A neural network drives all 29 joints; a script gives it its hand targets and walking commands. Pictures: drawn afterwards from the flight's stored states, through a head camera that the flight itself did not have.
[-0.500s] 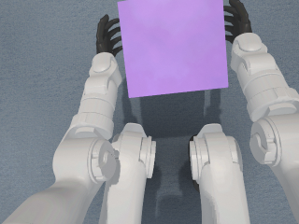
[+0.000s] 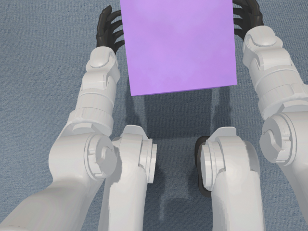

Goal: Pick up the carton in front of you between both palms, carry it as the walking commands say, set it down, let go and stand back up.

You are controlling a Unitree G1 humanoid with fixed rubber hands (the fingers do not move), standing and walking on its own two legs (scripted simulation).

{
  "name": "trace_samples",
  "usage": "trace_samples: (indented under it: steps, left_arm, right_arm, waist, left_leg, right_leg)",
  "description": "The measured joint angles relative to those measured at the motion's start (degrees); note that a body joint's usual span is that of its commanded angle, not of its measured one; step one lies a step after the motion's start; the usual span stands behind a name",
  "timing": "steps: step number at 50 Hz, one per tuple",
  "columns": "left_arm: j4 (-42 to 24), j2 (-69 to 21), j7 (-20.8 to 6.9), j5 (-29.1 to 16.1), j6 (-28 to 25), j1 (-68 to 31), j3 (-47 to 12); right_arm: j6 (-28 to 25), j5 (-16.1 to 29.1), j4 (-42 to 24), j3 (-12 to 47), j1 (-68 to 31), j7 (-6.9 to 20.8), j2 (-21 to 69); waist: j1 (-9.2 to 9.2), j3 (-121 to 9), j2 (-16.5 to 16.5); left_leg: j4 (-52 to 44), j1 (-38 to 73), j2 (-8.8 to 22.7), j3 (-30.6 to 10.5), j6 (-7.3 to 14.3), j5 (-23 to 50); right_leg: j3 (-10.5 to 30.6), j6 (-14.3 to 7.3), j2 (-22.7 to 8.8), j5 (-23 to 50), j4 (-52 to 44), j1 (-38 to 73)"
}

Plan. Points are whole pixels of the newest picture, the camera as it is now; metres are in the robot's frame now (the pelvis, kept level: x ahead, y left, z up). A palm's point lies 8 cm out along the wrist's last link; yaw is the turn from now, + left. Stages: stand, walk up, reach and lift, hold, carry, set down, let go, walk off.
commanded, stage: set down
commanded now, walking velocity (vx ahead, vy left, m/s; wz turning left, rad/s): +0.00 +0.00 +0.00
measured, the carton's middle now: (177, 52) +0.50 -0.01 -0.25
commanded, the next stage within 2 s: let go in 1.32 s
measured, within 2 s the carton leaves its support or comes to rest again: neither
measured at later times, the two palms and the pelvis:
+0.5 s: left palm (85, 46) +0.50 +0.17 -0.12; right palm (282, 15) +0.53 -0.20 -0.11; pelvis +0.01 +0.01 +0.02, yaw +0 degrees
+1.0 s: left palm (16, 17) +0.49 +0.18 +0.04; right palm out of the picture +0.53 -0.22 +0.04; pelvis +0.02 +0.00 +0.15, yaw +0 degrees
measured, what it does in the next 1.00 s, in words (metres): rises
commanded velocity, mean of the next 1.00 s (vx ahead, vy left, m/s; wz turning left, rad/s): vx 0.00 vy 0.00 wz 0.00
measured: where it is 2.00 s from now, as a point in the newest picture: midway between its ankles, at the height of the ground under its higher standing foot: (171, 174)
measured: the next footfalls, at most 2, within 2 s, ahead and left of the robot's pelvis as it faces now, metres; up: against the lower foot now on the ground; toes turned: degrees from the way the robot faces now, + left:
none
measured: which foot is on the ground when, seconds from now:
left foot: down 0.00-1.00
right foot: down 0.00-1.00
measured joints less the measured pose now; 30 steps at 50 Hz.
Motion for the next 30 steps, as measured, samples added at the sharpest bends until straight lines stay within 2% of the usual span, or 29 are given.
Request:
trace_samples:
  steps: [2, 4, 8, 13, 17, 20, 25, 30]
  left_arm:
    - [1.5, 0.96, 0.17, -0.79, -1.13, -0.31, -1.39]
    - [3.71, 2.48, 1.22, -2.65, -1.87, -0.35, -3.78]
    - [5.13, 5.86, 3.05, -9.74, -3.4, 1.19, -9.78]
    - [1.57, 9.97, 3.67, -18.34, -4.42, 3.33, -16.85]
    - [-2.3, 10.33, 4.67, -22.13, -4.0, 4.27, -20.08]
    - [-6.04, 9.07, 5.94, -22.06, -2.99, 5.84, -20.21]
    - [-13.29, 5.62, 7.55, -18.46, -0.4, 11.01, -17.91]
    - [-13.97, 3.89, 7.31, -14.93, 1.37, 14.0, -15.62]
  right_arm:
    - [-1.3, 0.55, 0.17, 0.64, 0.16, 0.11, -0.29]
    - [-2.59, 2.12, 0.55, 1.31, 0.66, -0.92, -1.27]
    - [-4.2, 8.56, -0.12, 4.91, 2.77, -2.37, -5.09]
    - [-5.05, 14.9, -4.81, 9.41, 5.15, -2.3, -8.13]
    - [-4.39, 16.94, -9.45, 10.7, 5.85, -2.31, -8.87]
    - [-3.11, 16.65, -12.7, 10.32, 7.21, -2.34, -8.6]
    - [-0.34, 13.75, -17.58, 7.23, 11.55, -1.56, -6.64]
    - [1.12, 10.49, -16.12, 3.62, 13.43, -0.2, -4.96]
  waist:
    - [-0.04, 0.54, 0.01]
    - [0.05, 1.38, 0.07]
    - [0.39, 3.38, 0.11]
    - [0.12, 4.56, 0.25]
    - [-0.14, 3.53, 0.59]
    - [-0.25, 1.79, 0.51]
    - [-0.22, -2.85, -0.32]
    - [-0.27, -8.92, -1.08]
  left_leg:
    - [0.2, 0.11, 0.17, 0.11, -0.02, 0.02]
    - [0.36, 0.27, 0.41, 0.3, 0.08, 0.0]
    - [0.25, 0.46, 1.27, 0.9, 0.66, 0.02]
    - [0.43, -0.05, 2.39, 1.76, 1.73, 0.13]
    - [0.66, -0.68, 2.56, 2.14, 2.33, 0.24]
    - [0.21, -0.3, 2.49, 2.19, 2.64, 0.16]
    - [-3.34, 2.61, 2.58, 2.02, 3.09, -0.26]
    - [-9.58, 5.5, 2.76, 1.8, 3.35, 0.38]
  right_leg:
    - [-0.03, -0.04, -0.17, -0.01, 0.23, 0.09]
    - [-0.05, -0.06, -0.4, -0.07, 0.42, 0.26]
    - [-0.07, -0.3, -1.04, -0.13, 0.35, 0.44]
    - [-0.2, -0.59, -2.04, -0.33, 0.56, 0.13]
    - [-0.1, -0.36, -2.47, -0.52, 0.73, -0.18]
    - [-0.09, -0.18, -2.71, -0.82, 0.2, 0.46]
    - [-0.09, -0.1, -2.81, -1.36, -3.5, 3.6]
    - [0.04, -0.07, -2.78, -0.69, -9.8, 6.49]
